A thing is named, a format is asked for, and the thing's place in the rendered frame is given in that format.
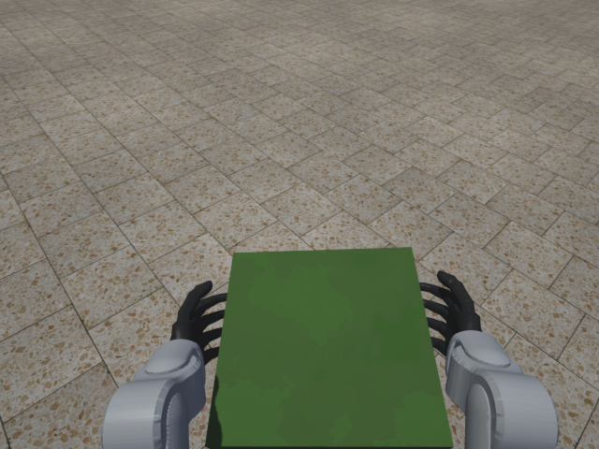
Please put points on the carton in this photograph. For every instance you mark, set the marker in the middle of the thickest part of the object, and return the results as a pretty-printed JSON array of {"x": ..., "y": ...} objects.
[{"x": 326, "y": 349}]

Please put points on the robot right forearm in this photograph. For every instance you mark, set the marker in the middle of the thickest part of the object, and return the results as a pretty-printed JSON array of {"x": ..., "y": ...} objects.
[{"x": 503, "y": 407}]

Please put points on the robot left forearm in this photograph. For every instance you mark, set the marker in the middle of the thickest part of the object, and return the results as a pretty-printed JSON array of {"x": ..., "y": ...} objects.
[{"x": 154, "y": 411}]

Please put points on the right robot hand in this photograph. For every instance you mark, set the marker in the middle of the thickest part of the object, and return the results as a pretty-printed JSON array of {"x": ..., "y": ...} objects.
[{"x": 460, "y": 315}]

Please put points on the left robot hand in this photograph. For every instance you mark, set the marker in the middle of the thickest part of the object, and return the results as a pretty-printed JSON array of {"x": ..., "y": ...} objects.
[{"x": 190, "y": 324}]

